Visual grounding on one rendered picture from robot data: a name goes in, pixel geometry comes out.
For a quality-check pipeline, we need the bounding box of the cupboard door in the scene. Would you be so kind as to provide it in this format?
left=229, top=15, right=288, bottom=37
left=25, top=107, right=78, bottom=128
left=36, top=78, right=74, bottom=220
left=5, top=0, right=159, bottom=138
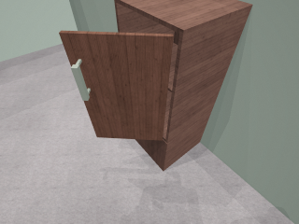
left=59, top=30, right=174, bottom=141

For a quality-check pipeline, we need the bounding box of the handle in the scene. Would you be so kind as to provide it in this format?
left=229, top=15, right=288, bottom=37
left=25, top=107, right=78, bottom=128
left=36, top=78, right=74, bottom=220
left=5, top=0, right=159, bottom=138
left=71, top=59, right=91, bottom=101

